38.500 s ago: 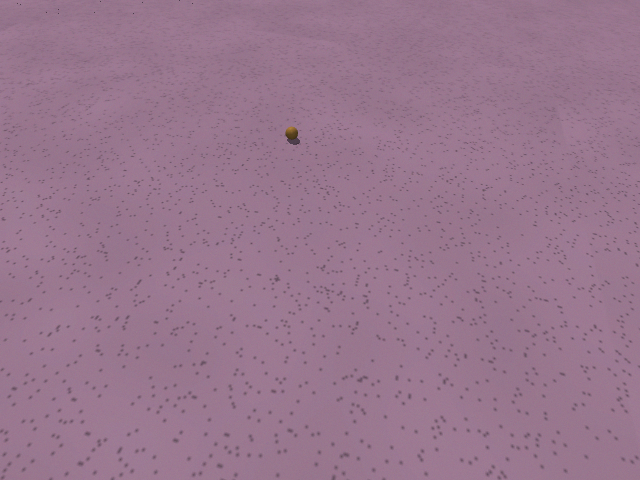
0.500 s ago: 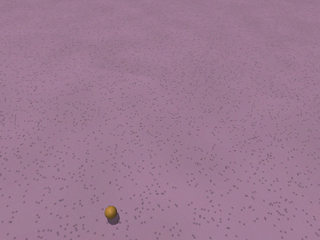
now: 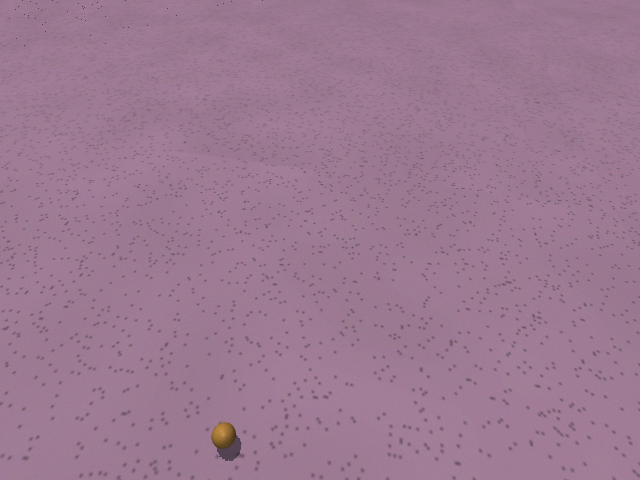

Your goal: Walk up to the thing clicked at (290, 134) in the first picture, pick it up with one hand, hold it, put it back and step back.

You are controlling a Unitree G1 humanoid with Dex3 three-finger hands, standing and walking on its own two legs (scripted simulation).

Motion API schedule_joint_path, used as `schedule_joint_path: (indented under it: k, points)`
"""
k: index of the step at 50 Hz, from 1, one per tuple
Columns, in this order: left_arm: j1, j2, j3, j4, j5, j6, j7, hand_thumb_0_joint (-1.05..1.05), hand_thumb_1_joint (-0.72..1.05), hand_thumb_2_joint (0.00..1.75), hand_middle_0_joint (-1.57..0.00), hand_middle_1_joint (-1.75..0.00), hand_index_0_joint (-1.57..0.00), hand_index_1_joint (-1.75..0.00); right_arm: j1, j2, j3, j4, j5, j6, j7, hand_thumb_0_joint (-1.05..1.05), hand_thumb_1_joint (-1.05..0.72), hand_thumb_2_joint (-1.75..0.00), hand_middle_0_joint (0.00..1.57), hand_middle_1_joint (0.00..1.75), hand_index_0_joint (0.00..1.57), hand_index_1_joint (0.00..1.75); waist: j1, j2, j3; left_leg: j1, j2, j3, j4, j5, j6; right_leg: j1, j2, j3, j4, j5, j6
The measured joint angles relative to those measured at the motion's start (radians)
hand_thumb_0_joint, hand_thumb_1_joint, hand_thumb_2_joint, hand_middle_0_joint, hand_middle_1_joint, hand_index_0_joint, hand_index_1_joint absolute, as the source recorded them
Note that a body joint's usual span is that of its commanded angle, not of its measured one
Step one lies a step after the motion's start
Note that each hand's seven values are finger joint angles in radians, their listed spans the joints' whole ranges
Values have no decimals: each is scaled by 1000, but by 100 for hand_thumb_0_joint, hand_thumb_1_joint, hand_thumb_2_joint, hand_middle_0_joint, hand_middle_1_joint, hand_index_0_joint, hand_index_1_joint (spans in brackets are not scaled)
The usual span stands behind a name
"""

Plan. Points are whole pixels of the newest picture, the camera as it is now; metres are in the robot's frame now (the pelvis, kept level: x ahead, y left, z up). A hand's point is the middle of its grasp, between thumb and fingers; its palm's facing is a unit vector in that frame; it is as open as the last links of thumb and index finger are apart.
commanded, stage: stand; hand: left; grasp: from above
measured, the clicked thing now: (223, 435) +0.41 +0.26 -0.74
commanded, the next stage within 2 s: step back in 1.52 s
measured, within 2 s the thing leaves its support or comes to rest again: neither
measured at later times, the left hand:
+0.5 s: hand out of the picture +0.07 +0.23 -0.16, palm faces +0.01 -0.94 -0.33, open 7.4 cm
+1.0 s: hand out of the picture +0.09 +0.24 -0.16, palm faces +0.00 -0.94 -0.34, open 7.4 cm
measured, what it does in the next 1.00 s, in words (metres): stands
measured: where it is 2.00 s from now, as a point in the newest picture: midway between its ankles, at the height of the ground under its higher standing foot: outside the picture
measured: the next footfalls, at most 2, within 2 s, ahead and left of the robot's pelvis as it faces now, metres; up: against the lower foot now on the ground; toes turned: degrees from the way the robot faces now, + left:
none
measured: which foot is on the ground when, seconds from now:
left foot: down 0.00-1.00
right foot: down 0.00-1.00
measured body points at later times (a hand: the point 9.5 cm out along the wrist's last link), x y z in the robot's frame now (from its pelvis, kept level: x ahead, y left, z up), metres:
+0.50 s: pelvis +0.01 -0.01 +0.00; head +0.02 -0.01 +0.45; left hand +0.07 +0.28 -0.14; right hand +0.07 -0.29 -0.14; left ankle +0.03 +0.13 -0.75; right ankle +0.00 -0.14 -0.75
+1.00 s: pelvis +0.02 -0.01 +0.00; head +0.03 -0.01 +0.45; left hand +0.09 +0.29 -0.13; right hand +0.09 -0.30 -0.14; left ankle +0.03 +0.13 -0.75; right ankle +0.00 -0.14 -0.75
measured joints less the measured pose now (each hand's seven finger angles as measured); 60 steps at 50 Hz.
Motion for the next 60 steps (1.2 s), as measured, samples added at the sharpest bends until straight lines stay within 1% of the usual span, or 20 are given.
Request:
schedule_joint_path:
  k: [11,31,60]
  points:
    - [-11,3,-3,13,-5,-1,-6,1,91,90,-20,-30,-20,-30,1,-11,8,16,2,0,3,1,-91,-90,20,30,20,30,-4,-1,6,-2,8,-1,-10,3,-6,-2,8,-1,-12,4,-6]
    - [-38,0,-5,13,-12,-5,-12,1,91,90,-20,-30,-20,-30,-29,-12,21,17,6,-8,3,0,-91,-90,20,30,20,30,-5,1,3,16,13,6,-33,-1,-10,11,12,5,-31,1,-9]
    - [-44,20,-10,-3,-15,-8,-19,1,91,90,-20,-30,-20,-30,-36,-31,23,13,7,-11,10,1,-91,-90,20,30,20,30,-10,-2,-3,18,16,6,-42,-4,-14,12,15,5,-39,-2,-12]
